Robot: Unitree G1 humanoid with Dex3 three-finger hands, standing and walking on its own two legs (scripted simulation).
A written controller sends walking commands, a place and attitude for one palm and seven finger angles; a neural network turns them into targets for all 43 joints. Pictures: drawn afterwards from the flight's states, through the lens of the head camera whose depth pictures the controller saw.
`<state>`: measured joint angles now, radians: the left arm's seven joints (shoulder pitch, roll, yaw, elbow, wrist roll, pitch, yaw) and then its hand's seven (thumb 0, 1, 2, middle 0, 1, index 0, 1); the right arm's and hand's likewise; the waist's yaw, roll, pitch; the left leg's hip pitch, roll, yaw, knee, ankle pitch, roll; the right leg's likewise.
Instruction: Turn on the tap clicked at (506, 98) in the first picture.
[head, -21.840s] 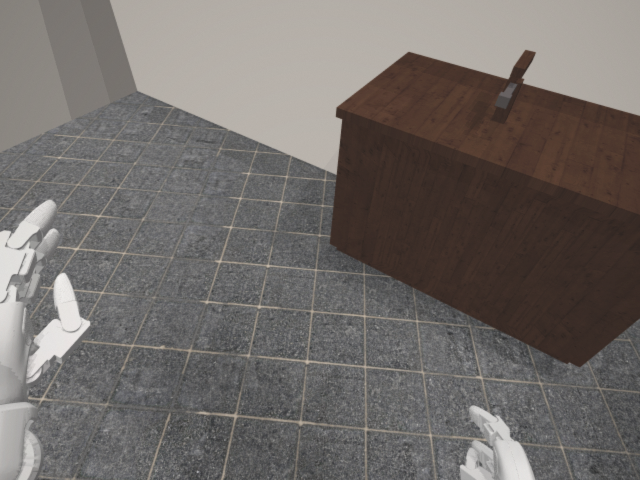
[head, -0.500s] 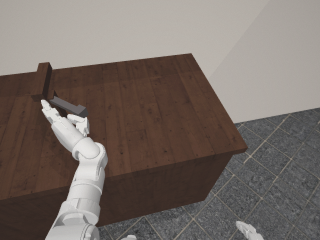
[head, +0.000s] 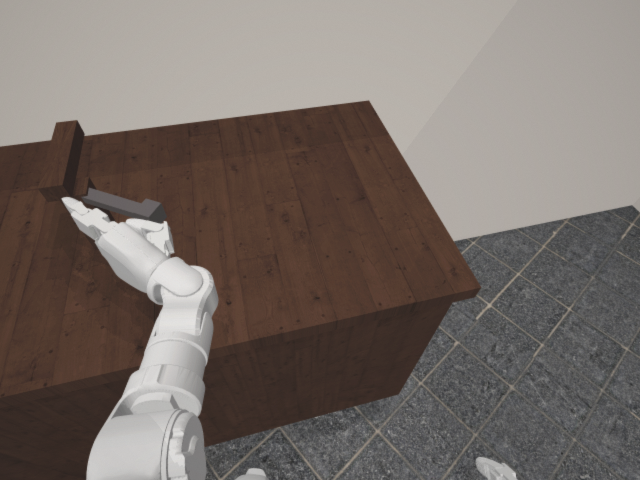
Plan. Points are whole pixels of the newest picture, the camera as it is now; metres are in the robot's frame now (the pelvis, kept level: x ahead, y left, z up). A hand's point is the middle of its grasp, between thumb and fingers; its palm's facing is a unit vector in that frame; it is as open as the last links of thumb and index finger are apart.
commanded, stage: push the lever round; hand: left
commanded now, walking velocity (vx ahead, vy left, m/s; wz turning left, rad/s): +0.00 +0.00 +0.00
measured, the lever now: (150, 214) +0.44 +0.24 +0.08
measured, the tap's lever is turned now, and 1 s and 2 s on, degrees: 56 61 62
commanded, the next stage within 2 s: none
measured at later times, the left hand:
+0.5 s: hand (170, 225) +0.42 +0.21 +0.08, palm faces +0.85 -0.53 -0.05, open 8.3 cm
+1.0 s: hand (172, 222) +0.43 +0.21 +0.08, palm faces +0.87 -0.49 -0.06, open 8.4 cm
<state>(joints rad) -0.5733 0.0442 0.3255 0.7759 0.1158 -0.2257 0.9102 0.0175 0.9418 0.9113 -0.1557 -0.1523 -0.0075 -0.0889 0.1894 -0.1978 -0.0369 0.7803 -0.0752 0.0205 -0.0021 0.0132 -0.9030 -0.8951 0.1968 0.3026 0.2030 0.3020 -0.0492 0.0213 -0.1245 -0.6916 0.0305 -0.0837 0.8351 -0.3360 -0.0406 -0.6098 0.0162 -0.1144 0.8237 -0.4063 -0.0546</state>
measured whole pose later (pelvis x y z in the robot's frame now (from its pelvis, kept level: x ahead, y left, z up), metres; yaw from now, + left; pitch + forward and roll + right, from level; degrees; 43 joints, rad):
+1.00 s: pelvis -0.01 -0.02 +0.00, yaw +0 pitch +12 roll +0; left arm -0.67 0.13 0.40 0.94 0.11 -0.31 0.95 0.01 0.92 0.91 -0.16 -0.15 0.00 0.00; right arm 0.22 -0.20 -0.02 0.79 -0.07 0.00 -0.03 0.01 -0.90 -0.89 0.20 0.30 0.20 0.30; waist -0.09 0.01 -0.12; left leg -0.72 0.04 -0.09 0.82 -0.33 -0.02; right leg -0.65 0.03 -0.12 0.84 -0.40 -0.09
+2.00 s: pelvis -0.01 -0.06 -0.01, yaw +1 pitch +13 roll +1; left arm -0.69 0.22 0.47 0.95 0.07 -0.28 0.83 0.02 0.91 0.90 -0.16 -0.15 0.00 0.00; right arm 0.24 -0.23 -0.01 0.77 -0.05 -0.03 -0.03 0.01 -0.90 -0.89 0.20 0.30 0.20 0.30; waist -0.10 0.01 -0.13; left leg -0.76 0.05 -0.12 0.84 -0.33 0.02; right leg -0.71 0.05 -0.15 0.87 -0.41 -0.13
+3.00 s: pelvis -0.02 -0.05 -0.01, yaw -1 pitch +13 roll +1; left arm -0.70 0.23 0.47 0.98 0.08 -0.28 0.86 0.02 0.90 0.90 -0.16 -0.15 0.00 0.00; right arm 0.25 -0.22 0.00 0.78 -0.05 -0.04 -0.04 0.01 -0.90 -0.89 0.20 0.30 0.20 0.30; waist -0.11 0.01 -0.14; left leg -0.77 0.05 -0.12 0.85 -0.33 0.01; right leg -0.72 0.06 -0.13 0.87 -0.40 -0.11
